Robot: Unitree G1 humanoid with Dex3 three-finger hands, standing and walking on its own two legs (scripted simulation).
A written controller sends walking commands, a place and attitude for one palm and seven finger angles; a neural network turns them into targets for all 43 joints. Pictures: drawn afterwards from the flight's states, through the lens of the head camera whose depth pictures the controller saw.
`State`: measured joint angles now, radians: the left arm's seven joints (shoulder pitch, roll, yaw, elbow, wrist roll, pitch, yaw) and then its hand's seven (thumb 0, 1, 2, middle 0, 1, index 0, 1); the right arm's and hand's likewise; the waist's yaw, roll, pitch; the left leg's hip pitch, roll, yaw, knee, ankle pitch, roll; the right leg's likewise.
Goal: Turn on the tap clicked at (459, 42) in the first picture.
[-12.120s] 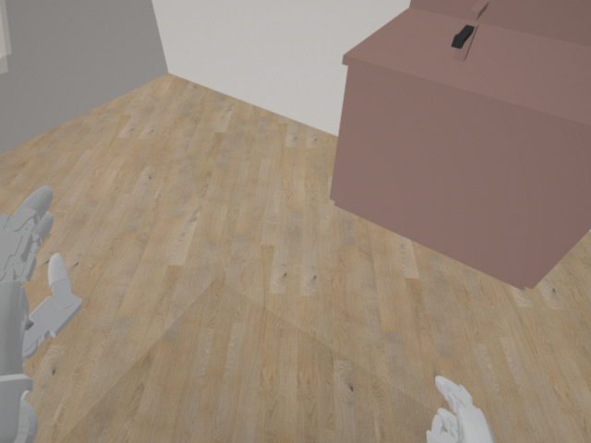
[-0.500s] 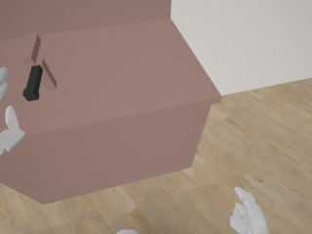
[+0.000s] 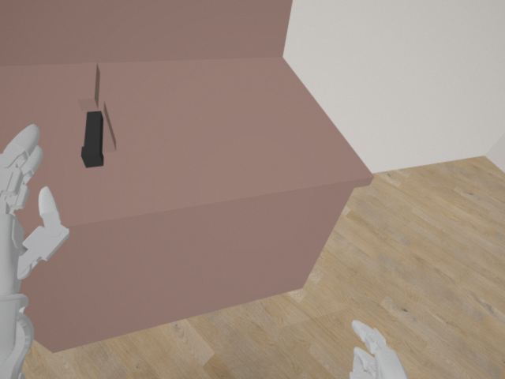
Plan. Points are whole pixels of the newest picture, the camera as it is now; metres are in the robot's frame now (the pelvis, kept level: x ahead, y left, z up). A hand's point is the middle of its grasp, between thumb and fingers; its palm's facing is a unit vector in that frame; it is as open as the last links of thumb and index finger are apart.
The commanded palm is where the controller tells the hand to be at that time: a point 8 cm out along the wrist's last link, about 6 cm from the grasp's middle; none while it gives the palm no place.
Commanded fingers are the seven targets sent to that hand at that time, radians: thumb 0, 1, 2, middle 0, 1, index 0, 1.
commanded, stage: come to a stop and stand still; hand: left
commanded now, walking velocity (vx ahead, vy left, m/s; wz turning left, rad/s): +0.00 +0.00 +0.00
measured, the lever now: (92, 156) +0.42 +0.33 +0.09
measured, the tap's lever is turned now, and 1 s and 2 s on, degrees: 0 0 0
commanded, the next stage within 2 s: look again from close up in 1.10 s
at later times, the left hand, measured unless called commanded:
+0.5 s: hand (84, 221) +0.24 +0.24 +0.16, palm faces +0.40 -0.84 -0.35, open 7.4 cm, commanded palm +0.18 +0.28 +0.18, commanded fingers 0.00 0.90 0.90 -0.20 -0.30 -0.20 -0.30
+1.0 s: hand (117, 230) +0.24 +0.20 +0.16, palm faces +0.40 -0.85 -0.35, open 7.4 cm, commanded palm +0.18 +0.24 +0.18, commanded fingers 0.00 0.90 0.90 -0.20 -0.30 -0.20 -0.30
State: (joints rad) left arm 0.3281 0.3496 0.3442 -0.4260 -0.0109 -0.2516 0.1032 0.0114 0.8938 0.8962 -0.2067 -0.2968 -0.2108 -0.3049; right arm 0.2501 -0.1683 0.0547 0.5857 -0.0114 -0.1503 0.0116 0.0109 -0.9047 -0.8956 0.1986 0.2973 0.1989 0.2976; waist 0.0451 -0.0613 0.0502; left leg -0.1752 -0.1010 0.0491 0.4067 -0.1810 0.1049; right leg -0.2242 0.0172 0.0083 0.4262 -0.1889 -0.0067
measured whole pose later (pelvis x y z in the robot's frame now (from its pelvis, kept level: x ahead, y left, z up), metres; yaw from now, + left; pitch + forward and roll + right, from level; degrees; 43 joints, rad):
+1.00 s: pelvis +0.03 -0.05 +0.00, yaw +2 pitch +0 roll -1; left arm 0.42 0.34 0.31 -0.41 -0.04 -0.19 0.11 0.01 0.89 0.90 -0.21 -0.30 -0.21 -0.31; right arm 0.22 -0.21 0.03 0.57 0.00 -0.08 -0.04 0.01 -0.91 -0.90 0.20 0.30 0.20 0.30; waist 0.02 0.00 0.01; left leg -0.19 -0.05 -0.01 0.41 -0.21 0.05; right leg -0.18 0.08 -0.02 0.32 -0.12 -0.06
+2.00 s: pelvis +0.03 -0.06 -0.02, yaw +4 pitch -1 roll +1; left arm 0.38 0.31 0.28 -0.44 -0.08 -0.03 0.17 0.01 0.89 0.90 -0.21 -0.30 -0.22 -0.31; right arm 0.18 -0.23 0.06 0.64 -0.03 -0.12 -0.01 0.01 -0.91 -0.90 0.20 0.30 0.20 0.30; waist 0.07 0.02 -0.03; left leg -0.29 -0.07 -0.02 0.64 -0.33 0.04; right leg -0.32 0.07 -0.03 0.64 -0.30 -0.08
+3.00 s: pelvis +0.03 -0.08 -0.02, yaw +6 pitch -1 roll +0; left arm 0.45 0.24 0.24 -0.48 -0.21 0.08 0.14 0.01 0.90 0.90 -0.20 -0.30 -0.21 -0.30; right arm 0.17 -0.23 0.06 0.69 0.01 -0.26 -0.08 0.01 -0.91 -0.90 0.20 0.30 0.20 0.30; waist 0.10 0.06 -0.05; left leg -0.30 -0.07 -0.07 0.66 -0.33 0.02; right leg -0.32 0.08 -0.07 0.64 -0.31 -0.10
